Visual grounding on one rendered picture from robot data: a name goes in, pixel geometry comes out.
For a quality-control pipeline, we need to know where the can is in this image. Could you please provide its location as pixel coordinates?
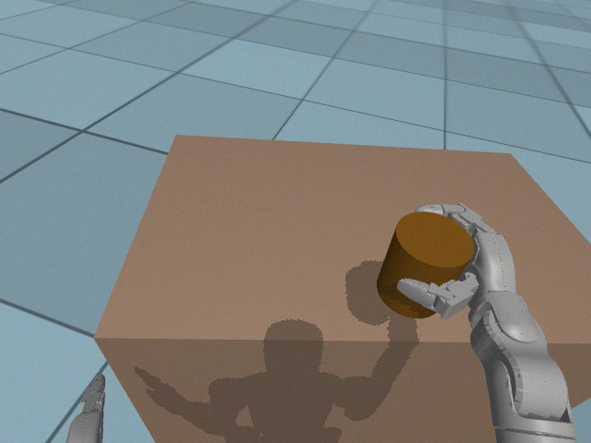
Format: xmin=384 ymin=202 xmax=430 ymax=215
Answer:
xmin=377 ymin=211 xmax=474 ymax=318

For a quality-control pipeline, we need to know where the right robot hand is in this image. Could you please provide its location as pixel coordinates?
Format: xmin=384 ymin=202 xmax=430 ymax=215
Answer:
xmin=397 ymin=202 xmax=517 ymax=319

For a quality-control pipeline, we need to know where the right robot arm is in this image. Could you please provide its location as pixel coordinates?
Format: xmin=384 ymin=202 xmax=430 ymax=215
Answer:
xmin=468 ymin=291 xmax=577 ymax=443

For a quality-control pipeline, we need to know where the left robot hand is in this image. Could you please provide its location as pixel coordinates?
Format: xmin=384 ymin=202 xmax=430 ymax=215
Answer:
xmin=66 ymin=374 xmax=105 ymax=443

